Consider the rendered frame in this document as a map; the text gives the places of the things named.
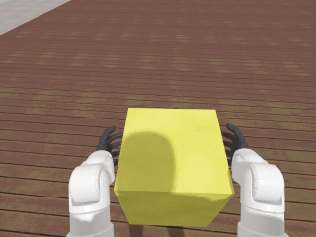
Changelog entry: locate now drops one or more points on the right robot hand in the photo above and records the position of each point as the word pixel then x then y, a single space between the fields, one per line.
pixel 238 141

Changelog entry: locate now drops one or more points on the robot right forearm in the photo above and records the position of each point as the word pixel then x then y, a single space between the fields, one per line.
pixel 262 195

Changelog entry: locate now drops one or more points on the left robot hand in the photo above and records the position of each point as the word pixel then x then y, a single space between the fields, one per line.
pixel 105 140

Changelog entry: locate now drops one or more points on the carton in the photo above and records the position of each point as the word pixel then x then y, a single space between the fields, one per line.
pixel 172 167

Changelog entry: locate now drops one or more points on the robot left forearm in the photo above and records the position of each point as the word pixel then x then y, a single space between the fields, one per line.
pixel 89 196

